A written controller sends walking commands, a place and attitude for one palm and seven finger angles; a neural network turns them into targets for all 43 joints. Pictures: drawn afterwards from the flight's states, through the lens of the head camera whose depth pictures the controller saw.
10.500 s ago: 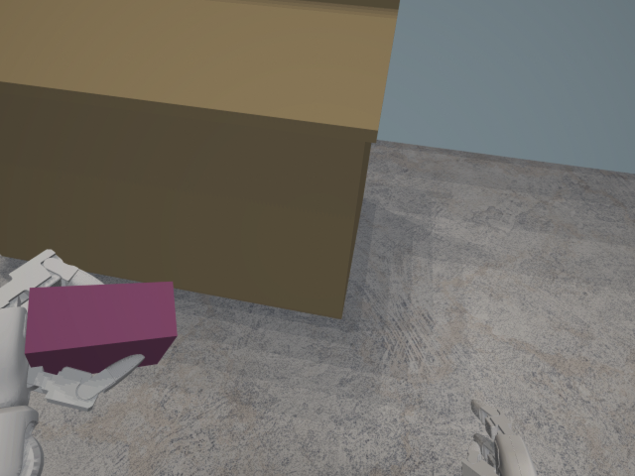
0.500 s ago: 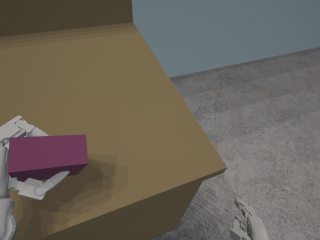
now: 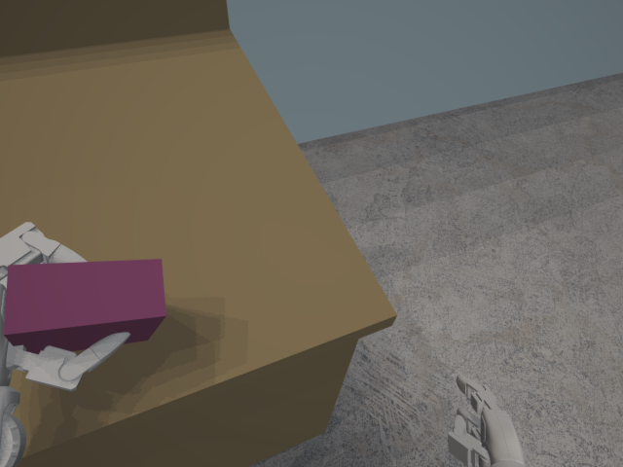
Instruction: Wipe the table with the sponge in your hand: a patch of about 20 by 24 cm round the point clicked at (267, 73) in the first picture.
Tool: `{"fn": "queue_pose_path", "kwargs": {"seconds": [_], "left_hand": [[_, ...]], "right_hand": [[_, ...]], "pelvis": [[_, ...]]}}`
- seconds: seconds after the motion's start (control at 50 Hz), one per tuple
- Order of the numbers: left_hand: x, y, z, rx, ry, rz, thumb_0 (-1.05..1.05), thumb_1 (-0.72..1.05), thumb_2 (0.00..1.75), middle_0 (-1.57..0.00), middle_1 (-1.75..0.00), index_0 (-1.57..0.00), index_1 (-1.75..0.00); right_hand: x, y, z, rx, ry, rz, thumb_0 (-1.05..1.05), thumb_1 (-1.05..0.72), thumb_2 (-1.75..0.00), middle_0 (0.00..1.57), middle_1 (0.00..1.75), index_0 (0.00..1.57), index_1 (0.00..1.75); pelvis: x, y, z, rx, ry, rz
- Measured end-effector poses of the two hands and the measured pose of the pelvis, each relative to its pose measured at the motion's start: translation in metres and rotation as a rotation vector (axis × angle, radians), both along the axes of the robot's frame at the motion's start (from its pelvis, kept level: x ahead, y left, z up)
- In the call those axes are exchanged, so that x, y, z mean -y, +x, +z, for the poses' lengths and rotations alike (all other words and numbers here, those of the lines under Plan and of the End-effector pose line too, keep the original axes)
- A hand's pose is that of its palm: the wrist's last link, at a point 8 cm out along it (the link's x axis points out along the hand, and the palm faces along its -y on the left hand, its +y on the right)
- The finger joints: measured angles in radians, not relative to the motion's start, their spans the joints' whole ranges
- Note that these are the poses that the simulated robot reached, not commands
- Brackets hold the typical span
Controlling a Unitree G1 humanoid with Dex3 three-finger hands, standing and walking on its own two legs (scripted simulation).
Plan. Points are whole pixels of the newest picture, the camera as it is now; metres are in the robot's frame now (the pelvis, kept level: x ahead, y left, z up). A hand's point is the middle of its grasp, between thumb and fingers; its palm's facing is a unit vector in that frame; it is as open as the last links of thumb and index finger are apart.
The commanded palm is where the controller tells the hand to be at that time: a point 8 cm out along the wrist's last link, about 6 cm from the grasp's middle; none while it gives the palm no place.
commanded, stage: shuffle to correct the standing spot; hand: left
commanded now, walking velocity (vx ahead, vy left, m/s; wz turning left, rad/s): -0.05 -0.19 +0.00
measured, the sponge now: (111, 307) +0.23 +0.22 +0.14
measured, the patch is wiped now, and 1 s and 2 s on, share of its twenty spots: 0.00 0.00 0.00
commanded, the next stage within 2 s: come to a stop and stand still in 0.14 s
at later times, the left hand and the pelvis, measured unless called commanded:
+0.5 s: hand (43, 275) +0.23 +0.26 +0.19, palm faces +0.43 -0.77 -0.47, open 9.4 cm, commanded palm +0.16 +0.26 +0.17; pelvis +0.00 -0.02 +0.00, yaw +0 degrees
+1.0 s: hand out of the picture +0.21 +0.30 +0.16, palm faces +0.42 -0.85 -0.32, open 9.4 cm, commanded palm +0.15 +0.33 +0.17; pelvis -0.01 +0.05 +0.00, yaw +0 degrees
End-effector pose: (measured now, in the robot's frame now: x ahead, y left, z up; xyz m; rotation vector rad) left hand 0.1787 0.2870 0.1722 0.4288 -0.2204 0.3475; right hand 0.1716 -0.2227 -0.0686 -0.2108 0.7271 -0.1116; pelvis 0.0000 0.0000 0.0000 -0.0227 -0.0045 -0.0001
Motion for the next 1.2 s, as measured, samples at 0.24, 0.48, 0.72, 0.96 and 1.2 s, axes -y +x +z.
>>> {"fn": "queue_pose_path", "kwargs": {"seconds": [0.24, 0.48, 0.72, 0.96, 1.2], "left_hand": [[0.027, 0.003, 0.001, -0.002, 0.006, -0.043, -0.01, -0.44, 1.03, -0.81, -1.36, -0.81, -1.37], [-0.002, 0.010, 0.025, 0.088, 0.171, -0.014, -0.01, -0.44, 1.03, -0.81, -1.36, -0.81, -1.37], [-0.004, -0.011, 0.000, 0.045, 0.007, -0.099, -0.01, -0.44, 1.03, -0.80, -1.37, -0.80, -1.37], [-0.058, -0.011, -0.005, 0.091, -0.010, 0.029, -0.01, -0.43, 1.03, -0.80, -1.37, -0.80, -1.38], [-0.065, 0.005, -0.002, 0.077, 0.018, -0.025, -0.01, -0.43, 1.03, -0.80, -1.37, -0.80, -1.38]], "right_hand": [[0.039, -0.011, -0.004, -0.018, -0.033, -0.057, 0.01, -0.91, -0.90, 0.20, 0.30, 0.20, 0.30], [0.029, -0.019, -0.008, -0.049, -0.050, -0.001, 0.01, -0.91, -0.90, 0.20, 0.30, 0.20, 0.30], [-0.010, -0.025, 0.006, 0.075, -0.012, -0.016, 0.01, -0.91, -0.90, 0.20, 0.30, 0.20, 0.30], [-0.060, -0.016, 0.010, 0.055, -0.024, 0.071, 0.01, -0.90, -0.90, 0.20, 0.30, 0.20, 0.30], [-0.076, 0.007, 0.012, 0.051, -0.019, 0.078, 0.01, -0.90, -0.90, 0.20, 0.30, 0.20, 0.30]], "pelvis": [[0.021, -0.001, -0.004, -0.003, 0.000, 0.000], [0.018, -0.003, -0.002, 0.003, 0.007, 0.008], [-0.022, -0.014, -0.002, 0.009, 0.005, -0.017], [-0.051, -0.011, 0.000, 0.009, 0.004, 0.001], [-0.062, 0.002, 0.001, 0.005, -0.004, 0.005]]}}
